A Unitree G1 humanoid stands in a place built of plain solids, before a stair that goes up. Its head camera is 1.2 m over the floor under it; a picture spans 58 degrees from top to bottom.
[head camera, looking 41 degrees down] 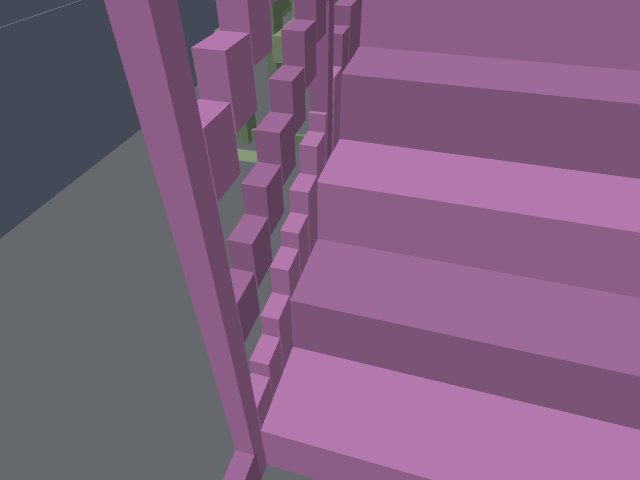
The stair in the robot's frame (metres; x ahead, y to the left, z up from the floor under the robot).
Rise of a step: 0.19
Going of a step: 0.24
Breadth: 1.23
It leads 16 degrees to the right of straight ahead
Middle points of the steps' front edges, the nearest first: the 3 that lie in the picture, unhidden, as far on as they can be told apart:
0.55 -0.47 0.39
0.79 -0.54 0.58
1.02 -0.60 0.77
